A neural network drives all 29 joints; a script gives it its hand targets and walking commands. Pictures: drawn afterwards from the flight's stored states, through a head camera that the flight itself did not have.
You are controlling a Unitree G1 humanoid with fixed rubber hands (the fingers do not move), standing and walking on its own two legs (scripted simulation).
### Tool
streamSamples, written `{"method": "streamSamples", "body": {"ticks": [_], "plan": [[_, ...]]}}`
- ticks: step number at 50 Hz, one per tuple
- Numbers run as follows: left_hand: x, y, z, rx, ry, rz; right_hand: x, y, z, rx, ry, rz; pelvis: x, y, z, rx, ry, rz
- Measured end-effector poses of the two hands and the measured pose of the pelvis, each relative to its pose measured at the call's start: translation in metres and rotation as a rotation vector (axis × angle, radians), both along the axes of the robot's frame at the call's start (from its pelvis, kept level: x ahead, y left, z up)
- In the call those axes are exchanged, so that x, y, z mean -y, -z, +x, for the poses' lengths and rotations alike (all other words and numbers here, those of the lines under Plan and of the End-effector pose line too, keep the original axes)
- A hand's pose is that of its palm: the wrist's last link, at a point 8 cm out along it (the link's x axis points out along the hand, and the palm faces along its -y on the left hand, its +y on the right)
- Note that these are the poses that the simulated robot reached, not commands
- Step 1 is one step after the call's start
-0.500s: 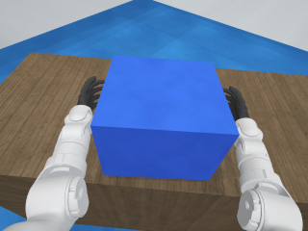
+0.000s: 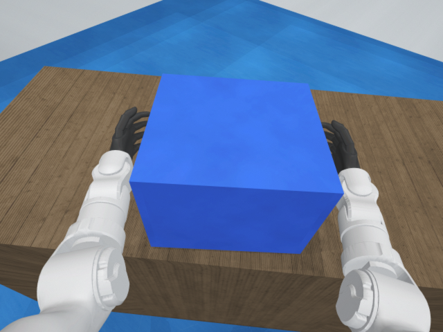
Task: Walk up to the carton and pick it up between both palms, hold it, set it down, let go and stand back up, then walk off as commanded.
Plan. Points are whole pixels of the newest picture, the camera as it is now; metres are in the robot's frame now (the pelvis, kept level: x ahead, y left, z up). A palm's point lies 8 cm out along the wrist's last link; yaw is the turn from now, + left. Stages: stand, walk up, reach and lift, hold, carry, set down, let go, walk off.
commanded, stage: set down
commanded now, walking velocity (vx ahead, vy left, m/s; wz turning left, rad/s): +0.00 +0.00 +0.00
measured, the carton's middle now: (231, 163) +0.45 -0.03 +0.03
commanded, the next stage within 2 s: none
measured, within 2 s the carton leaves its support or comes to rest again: neither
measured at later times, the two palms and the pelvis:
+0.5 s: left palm (122, 153) +0.43 +0.17 +0.08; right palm (342, 166) +0.39 -0.23 +0.09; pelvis +0.00 +0.01 +0.00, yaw +0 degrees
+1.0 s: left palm (123, 153) +0.43 +0.17 +0.08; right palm (340, 168) +0.39 -0.23 +0.08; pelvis +0.00 +0.00 +0.00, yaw -1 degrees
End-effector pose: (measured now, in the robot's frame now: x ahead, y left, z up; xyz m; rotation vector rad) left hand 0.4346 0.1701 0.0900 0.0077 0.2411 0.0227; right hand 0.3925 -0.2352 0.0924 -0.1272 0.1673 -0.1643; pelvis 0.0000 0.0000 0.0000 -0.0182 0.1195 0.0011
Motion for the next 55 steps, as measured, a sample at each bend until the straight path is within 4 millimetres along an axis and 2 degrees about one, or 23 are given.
{"method": "streamSamples", "body": {"ticks": [24,46,50,55], "plan": [[-0.003,0.008,-0.001,0.02,0.01,0.006,-0.004,0.005,-0.003,0.021,0.009,0.014,-0.007,0.001,0.002,-0.003,0.006,-0.006],[-0.003,0.009,-0.001,0.021,0.011,0.017,-0.002,0.008,-0.002,0.021,0.011,0.04,-0.004,0.002,-0.003,-0.01,0.014,-0.001],[-0.003,0.009,0.0,0.013,0.01,0.044,-0.001,0.015,0.0,-0.016,0.012,0.051,-0.004,0.003,-0.004,-0.026,0.012,-0.001],[-0.002,0.014,0.006,-0.034,0.001,0.093,0.001,0.035,0.006,-0.105,0.008,0.084,-0.004,0.007,-0.003,-0.092,0.019,0.001]]}}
